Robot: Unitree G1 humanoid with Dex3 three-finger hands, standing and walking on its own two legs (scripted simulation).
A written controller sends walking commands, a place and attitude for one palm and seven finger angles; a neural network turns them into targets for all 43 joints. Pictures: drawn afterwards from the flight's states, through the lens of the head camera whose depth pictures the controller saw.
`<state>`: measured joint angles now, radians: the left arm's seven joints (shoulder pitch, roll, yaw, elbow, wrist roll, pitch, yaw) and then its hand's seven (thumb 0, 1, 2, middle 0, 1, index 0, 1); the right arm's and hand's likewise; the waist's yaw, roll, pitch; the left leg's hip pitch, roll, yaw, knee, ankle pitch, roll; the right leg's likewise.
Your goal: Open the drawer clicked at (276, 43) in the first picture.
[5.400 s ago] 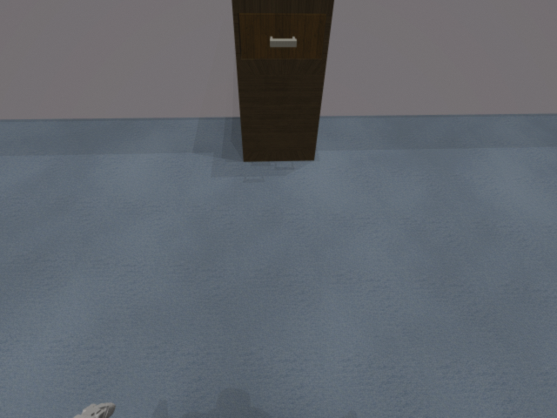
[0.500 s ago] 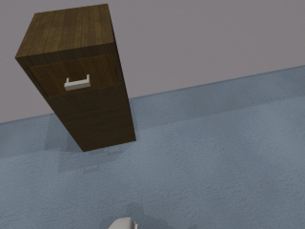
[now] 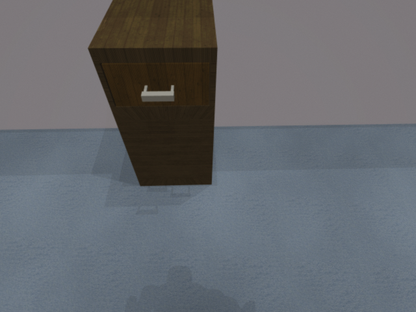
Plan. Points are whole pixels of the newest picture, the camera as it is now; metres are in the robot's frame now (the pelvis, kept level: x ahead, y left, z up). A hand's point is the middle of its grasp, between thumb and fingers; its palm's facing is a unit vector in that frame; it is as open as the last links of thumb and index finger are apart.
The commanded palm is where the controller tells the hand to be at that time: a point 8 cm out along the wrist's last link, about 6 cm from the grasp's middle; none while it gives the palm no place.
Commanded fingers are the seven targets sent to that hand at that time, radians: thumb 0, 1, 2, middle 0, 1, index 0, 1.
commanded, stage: take the last steps up to it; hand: left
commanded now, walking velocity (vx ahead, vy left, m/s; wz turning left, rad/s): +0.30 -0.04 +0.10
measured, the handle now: (158, 92) +0.80 +0.23 -0.09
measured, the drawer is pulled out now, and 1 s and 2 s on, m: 0.00 0.00 0.00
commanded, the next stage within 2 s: come to a stop and stand still in 1.00 s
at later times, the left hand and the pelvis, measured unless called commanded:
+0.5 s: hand out of the picture -0.05 +0.15 -0.17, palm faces +0.21 -0.97 -0.14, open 7.3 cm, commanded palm none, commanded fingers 0.00 0.90 0.90 -0.20 -0.30 -0.20 -0.30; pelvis +0.07 +0.01 +0.00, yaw +6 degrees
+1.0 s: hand (144, 223) +0.34 +0.19 -0.17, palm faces +0.00 -0.97 -0.23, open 7.4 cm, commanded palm none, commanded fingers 0.00 0.90 0.90 -0.20 -0.30 -0.20 -0.30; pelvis +0.24 +0.00 -0.01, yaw +2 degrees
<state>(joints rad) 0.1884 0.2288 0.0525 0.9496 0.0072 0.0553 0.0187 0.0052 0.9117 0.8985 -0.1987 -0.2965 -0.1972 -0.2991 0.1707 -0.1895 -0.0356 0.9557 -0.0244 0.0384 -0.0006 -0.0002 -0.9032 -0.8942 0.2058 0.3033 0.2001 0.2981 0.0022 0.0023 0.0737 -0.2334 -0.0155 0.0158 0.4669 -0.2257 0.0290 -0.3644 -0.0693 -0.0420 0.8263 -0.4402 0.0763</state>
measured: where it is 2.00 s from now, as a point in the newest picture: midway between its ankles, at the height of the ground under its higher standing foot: (215, 295)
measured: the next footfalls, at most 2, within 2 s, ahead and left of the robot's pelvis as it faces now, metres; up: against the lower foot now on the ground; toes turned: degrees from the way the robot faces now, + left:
right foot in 0.08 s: +0.03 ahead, -0.13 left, +0.00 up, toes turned -3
left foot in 0.52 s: +0.14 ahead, +0.15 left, +0.00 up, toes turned +13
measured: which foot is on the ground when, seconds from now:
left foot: down 0.00-0.08, up 0.10-0.50, down 0.52-1.00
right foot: up 0.00-0.06, down 0.08-0.52, up 0.54-0.98, down 1.00-1.00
